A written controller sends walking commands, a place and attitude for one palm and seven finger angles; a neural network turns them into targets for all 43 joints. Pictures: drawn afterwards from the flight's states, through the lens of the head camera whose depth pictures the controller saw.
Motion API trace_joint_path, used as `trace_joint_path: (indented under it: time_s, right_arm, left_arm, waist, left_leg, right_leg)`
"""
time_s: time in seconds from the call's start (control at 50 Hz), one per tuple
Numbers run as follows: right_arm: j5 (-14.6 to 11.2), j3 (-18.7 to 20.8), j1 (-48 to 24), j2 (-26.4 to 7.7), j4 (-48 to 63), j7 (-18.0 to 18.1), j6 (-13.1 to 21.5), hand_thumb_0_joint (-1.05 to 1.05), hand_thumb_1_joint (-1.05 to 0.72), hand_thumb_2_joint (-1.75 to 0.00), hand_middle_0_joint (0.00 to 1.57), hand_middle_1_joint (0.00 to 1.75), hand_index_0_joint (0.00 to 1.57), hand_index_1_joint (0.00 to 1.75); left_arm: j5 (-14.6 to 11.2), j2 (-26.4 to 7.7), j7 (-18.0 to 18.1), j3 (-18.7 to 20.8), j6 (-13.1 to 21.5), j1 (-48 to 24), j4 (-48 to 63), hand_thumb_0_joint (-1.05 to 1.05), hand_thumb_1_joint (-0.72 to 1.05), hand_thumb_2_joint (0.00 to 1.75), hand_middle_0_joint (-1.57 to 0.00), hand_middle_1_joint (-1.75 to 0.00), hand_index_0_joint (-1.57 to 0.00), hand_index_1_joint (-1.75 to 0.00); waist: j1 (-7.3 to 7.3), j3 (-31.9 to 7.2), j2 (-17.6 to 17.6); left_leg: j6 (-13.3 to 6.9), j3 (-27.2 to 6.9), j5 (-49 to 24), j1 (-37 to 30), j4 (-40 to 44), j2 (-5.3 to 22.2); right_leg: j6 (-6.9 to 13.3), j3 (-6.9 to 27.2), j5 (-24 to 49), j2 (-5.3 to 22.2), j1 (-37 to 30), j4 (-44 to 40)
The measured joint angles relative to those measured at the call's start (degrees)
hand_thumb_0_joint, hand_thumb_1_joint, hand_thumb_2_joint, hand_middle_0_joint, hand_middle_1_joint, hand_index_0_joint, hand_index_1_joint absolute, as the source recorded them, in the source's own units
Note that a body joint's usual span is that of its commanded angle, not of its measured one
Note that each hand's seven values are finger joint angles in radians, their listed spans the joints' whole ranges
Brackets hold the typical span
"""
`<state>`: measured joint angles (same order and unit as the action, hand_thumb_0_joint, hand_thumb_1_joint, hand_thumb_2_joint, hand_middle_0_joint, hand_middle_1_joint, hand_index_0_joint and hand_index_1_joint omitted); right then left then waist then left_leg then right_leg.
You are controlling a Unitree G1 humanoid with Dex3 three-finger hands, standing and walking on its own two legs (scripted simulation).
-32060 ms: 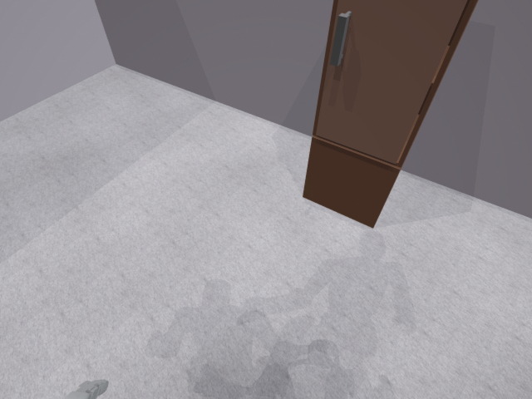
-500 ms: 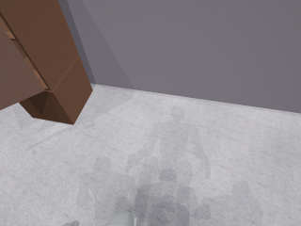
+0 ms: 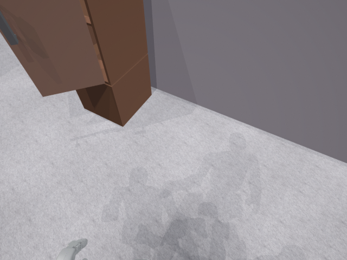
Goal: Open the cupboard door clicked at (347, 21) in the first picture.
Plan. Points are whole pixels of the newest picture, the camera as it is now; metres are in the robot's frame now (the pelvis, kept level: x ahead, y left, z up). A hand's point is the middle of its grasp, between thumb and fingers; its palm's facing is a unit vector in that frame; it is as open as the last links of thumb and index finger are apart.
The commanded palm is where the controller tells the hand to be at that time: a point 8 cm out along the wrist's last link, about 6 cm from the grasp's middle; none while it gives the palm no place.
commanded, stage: turn to face it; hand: left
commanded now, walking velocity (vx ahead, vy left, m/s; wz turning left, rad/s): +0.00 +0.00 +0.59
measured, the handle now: (4, 22) +0.90 +0.70 +0.06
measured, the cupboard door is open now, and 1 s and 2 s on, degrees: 49 49 49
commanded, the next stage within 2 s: take the last steps up to it in 0.54 s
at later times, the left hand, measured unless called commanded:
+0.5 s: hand out of the picture +0.00 +0.23 -0.18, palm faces +0.29 -0.93 -0.22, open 7.4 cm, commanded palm none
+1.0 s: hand out of the picture -0.07 +0.18 -0.16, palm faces +0.49 -0.86 -0.17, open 7.4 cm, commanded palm none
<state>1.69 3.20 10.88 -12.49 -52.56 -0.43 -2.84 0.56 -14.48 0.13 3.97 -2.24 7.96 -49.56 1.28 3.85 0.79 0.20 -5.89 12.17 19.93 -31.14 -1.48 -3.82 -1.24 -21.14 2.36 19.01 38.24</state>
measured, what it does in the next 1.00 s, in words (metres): steps on the spot, turning left: right foot, then left foot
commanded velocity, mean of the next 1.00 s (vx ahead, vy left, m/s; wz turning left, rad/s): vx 0.11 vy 0.05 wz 0.27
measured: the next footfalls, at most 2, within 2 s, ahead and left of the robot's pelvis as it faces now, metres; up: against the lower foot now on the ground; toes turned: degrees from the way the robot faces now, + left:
right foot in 0.02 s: +0.05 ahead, -0.15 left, +0.00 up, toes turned -1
left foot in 0.32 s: +0.04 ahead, +0.13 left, +0.00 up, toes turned +16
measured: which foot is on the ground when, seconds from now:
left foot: down 0.00-0.02, up 0.04-0.30, down 0.32-0.66, up 0.68-1.00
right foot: up 0.00-0.00, down 0.02-0.32, up 0.34-0.64, down 0.66-1.00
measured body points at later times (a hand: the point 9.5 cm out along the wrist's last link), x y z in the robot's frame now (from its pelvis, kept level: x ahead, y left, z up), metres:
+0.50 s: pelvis +0.00 +0.01 +0.00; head +0.04 +0.04 +0.45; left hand -0.01 +0.28 -0.16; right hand +0.17 -0.20 -0.13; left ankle +0.01 +0.12 -0.73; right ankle +0.01 -0.14 -0.68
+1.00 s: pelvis +0.03 +0.03 +0.01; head +0.06 +0.05 +0.46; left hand -0.09 +0.22 -0.15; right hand +0.20 -0.18 -0.13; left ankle +0.00 +0.16 -0.70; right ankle +0.03 -0.13 -0.73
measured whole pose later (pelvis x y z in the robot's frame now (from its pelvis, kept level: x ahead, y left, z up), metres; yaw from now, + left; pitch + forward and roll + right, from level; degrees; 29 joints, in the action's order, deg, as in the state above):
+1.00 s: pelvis +0.03 +0.03 +0.01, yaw +25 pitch +1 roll +1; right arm 1.4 3.6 10.5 -13.4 -57.8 -2.5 -2.5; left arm 1.8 -9.0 -0.5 2.6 2.7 20.7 -59.3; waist -2.6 3.0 -1.9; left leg 2.5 4.0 19.9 24.3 -43.3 2.8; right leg -3.9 -9.0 -16.0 8.3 5.3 21.3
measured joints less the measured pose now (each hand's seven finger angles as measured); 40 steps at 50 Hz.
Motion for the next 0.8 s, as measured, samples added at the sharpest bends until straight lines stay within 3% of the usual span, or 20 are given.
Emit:
trace_joint_path:
  time_s: [0.02, 0.06, 0.12, 0.16, 0.2, 0.28, 0.32, 0.34, 0.4, 0.46, 0.56, 0.66, 0.72, 0.8]
  right_arm:
    - [-0.2, 0.2, 0.5, 0.0, 0.1, -0.1, -0.3, 0.00, -0.90, -0.90, 0.21, 0.30, 0.20, 0.30]
    - [-0.5, 0.9, 0.0, -0.7, -0.4, -0.3, -0.9, 0.00, -0.90, -0.90, 0.21, 0.30, 0.20, 0.30]
    - [-0.3, 1.7, 0.0, -2.1, -0.8, -0.9, -1.6, 0.01, -0.91, -0.90, 0.21, 0.30, 0.20, 0.30]
    - [-0.3, 1.9, -0.2, -2.3, -1.0, -1.2, -1.9, 0.01, -0.91, -0.90, 0.21, 0.30, 0.20, 0.30]
    - [-0.5, 1.7, -0.5, -2.0, -0.9, -1.4, -1.8, 0.01, -0.91, -0.90, 0.20, 0.30, 0.20, 0.30]
    - [-0.7, 0.9, -1.6, -1.5, -0.6, -1.3, -0.9, 0.01, -0.91, -0.90, 0.20, 0.29, 0.20, 0.30]
    - [-0.7, 0.5, -2.0, -1.9, 0.1, -1.3, 0.1, 0.01, -0.91, -0.90, 0.20, 0.29, 0.20, 0.30]
    - [-0.5, 0.5, -2.5, -1.6, 0.3, -1.0, 0.7, 0.01, -0.91, -0.90, 0.20, 0.29, 0.20, 0.30]
    - [-0.2, -0.4, -3.5, -0.2, 0.7, -0.3, 1.6, 0.00, -0.91, -0.90, 0.20, 0.29, 0.20, 0.30]
    - [0.1, -1.1, -3.4, 0.7, 0.9, 0.5, 1.9, 0.00, -0.91, -0.90, 0.20, 0.30, 0.20, 0.30]
    - [0.2, -1.7, -2.8, 1.3, -0.3, 0.9, 1.5, 0.00, -0.91, -0.90, 0.21, 0.30, 0.20, 0.30]
    - [-0.3, -1.6, -1.5, 1.8, -1.7, 0.5, 0.7, 0.00, -0.90, -0.90, 0.21, 0.30, 0.20, 0.30]
    - [-0.5, -0.9, -0.8, 1.0, -2.7, -0.1, -0.3, 0.00, -0.91, -0.90, 0.21, 0.30, 0.20, 0.30]
    - [0.0, 0.1, 0.4, -0.3, -4.2, -1.2, -0.8, 0.00, -0.91, -0.90, 0.21, 0.30, 0.20, 0.30]
  left_arm:
    - [0.1, -0.3, 0.0, -0.1, 0.5, 0.4, 0.6, 0.01, 0.91, 0.90, -0.19, -0.30, -0.20, -0.30]
    - [0.6, 0.4, 0.5, -0.2, 1.2, 0.5, 0.6, 0.01, 0.91, 0.90, -0.19, -0.30, -0.20, -0.30]
    - [0.7, 2.0, 0.7, -1.0, 0.9, 1.4, 0.3, 0.01, 0.91, 0.90, -0.20, -0.30, -0.20, -0.30]
    - [0.7, 2.5, 0.7, -1.3, 0.9, 2.3, -0.1, 0.01, 0.91, 0.90, -0.20, -0.30, -0.20, -0.30]
    - [0.8, 2.7, 0.7, -1.4, 1.1, 2.9, -0.5, 0.01, 0.90, 0.90, -0.20, -0.30, -0.20, -0.30]
    - [0.9, 2.6, 0.3, -1.6, 1.7, 4.3, -1.3, 0.01, 0.90, 0.90, -0.20, -0.30, -0.20, -0.30]
    - [0.5, 2.5, 0.0, -1.5, 1.5, 5.6, -1.8, 0.01, 0.90, 0.90, -0.20, -0.30, -0.21, -0.30]
    - [0.2, 2.0, -0.1, -1.4, 1.0, 5.6, -2.3, 0.01, 0.90, 0.90, -0.20, -0.30, -0.21, -0.30]
    - [0.1, 0.6, 0.3, -0.8, -1.0, 5.0, -3.9, 0.01, 0.90, 0.90, -0.20, -0.30, -0.20, -0.30]
    - [0.2, 0.2, 0.3, -0.4, -1.6, 4.1, -4.9, 0.01, 0.91, 0.90, -0.20, -0.30, -0.20, -0.30]
    - [0.1, 0.5, 0.0, -0.4, -1.0, 3.2, -4.5, 0.01, 0.91, 0.90, -0.19, -0.30, -0.20, -0.30]
    - [0.2, 0.9, 0.1, -0.7, 0.6, 3.8, -4.0, 0.01, 0.91, 0.90, -0.19, -0.30, -0.20, -0.30]
    - [0.7, 2.4, 0.2, -1.2, 1.3, 4.4, -4.7, 0.01, 0.91, 0.90, -0.19, -0.30, -0.20, -0.30]
    - [0.5, 4.3, 0.0, -1.5, 2.6, 7.1, -5.2, 0.01, 0.91, 0.90, -0.20, -0.30, -0.20, -0.30]
  waist:
    - [-0.09, -0.6, -0.5]
    - [-0.34, 0.0, 0.1]
    - [0.25, 0.5, 1.2]
    - [0.43, 0.7, 0.5]
    - [0.36, 1.0, -1.0]
    - [-0.74, 1.7, -3.5]
    - [-0.97, 1.3, -3.3]
    - [-0.96, 1.3, -4.0]
    - [-1.64, 1.9, -5.0]
    - [-1.66, 1.6, -3.8]
    - [-1.79, 0.7, -1.6]
    - [-1.72, -1.0, -1.1]
    - [-1.74, -1.2, 0.3]
    - [-1.83, -1.9, 0.4]
  left_leg:
    - [0.3, -0.3, 0.7, 1.1, -1.5, -0.8]
    - [1.0, 0.4, 9.5, 4.3, -10.4, -1.1]
    - [1.8, 3.6, 13.3, 8.9, -26.2, -0.3]
    - [2.5, 5.9, 13.2, 9.5, -30.1, 0.8]
    - [3.1, 7.8, 13.8, 7.9, -27.1, 1.8]
    - [2.9, 10.3, 11.8, 1.7, -11.5, 2.2]
    - [1.5, 10.0, 3.6, -1.8, -2.7, 2.5]
    - [0.1, 9.9, 2.3, -1.1, -3.4, 1.9]
    - [-2.2, 9.4, 4.4, -0.4, -5.3, 1.3]
    - [-2.0, 7.9, 3.1, -1.2, -2.7, 1.6]
    - [-1.6, 5.9, 0.4, -2.3, 1.2, 1.6]
    - [-0.2, 4.8, 0.6, -1.0, -0.3, 0.5]
    - [0.5, 4.3, 10.6, 2.2, -10.7, 0.2]
    - [1.4, 5.8, 8.9, 6.9, -26.9, 1.0]
  right_leg:
    - [0.9, 0.2, 1.2, 0.4, -2.2, -5.4]
    - [2.4, -0.6, 5.2, 0.8, -2.1, -5.2]
    - [2.4, -3.5, 3.8, 2.1, -4.2, -5.9]
    - [2.1, -4.8, 3.9, 3.1, -5.6, -7.4]
    - [1.9, -5.9, 4.2, 4.3, -6.6, -8.4]
    - [0.7, -7.7, 2.6, 6.7, -6.6, -6.3]
    - [-0.2, -8.7, 0.4, 7.2, -5.1, -2.2]
    - [-0.7, -7.8, -2.9, 7.6, -3.3, 2.0]
    - [-0.7, -3.4, -10.0, 5.4, 2.2, 15.8]
    - [-0.3, -2.2, -8.7, 3.2, 5.1, 20.8]
    - [0.3, -1.7, -6.2, 1.4, 3.7, 13.3]
    - [1.7, -1.5, 1.9, 0.6, -4.0, -5.1]
    - [3.8, -2.7, 3.3, 0.7, -4.7, -5.6]
    - [3.3, -4.1, 4.8, 1.6, -7.9, -11.1]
